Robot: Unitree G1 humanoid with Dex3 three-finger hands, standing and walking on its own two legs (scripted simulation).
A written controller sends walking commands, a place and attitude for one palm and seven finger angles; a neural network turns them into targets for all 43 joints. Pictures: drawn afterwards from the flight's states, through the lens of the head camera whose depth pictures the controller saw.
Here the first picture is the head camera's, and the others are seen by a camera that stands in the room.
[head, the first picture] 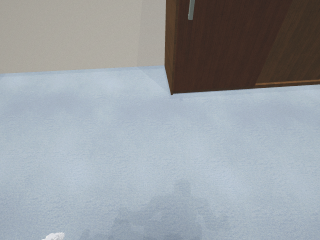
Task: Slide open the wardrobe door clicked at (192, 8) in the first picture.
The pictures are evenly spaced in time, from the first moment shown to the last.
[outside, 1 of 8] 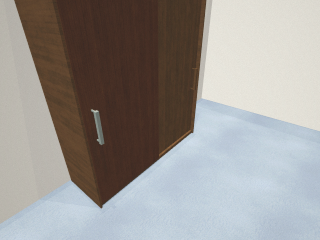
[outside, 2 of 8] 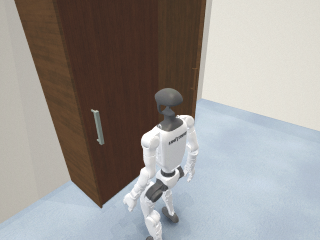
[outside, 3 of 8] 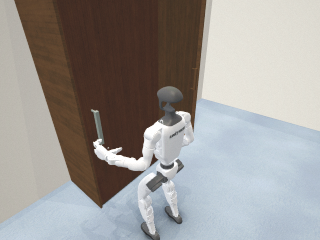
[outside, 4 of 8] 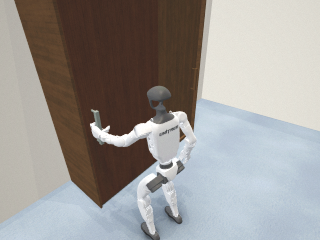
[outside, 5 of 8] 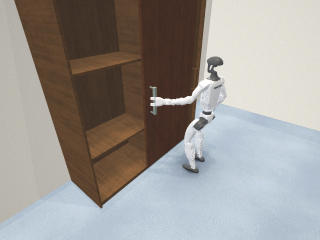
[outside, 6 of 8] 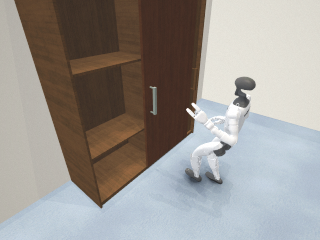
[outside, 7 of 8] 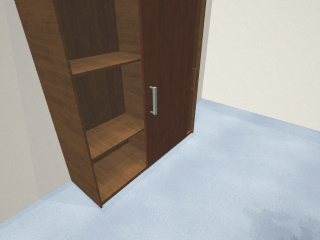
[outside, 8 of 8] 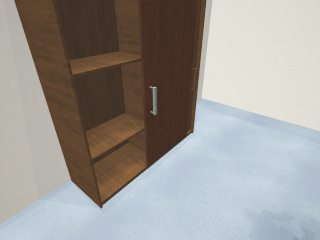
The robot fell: no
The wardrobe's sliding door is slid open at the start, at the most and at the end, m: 0.00 0.64 0.64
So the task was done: yes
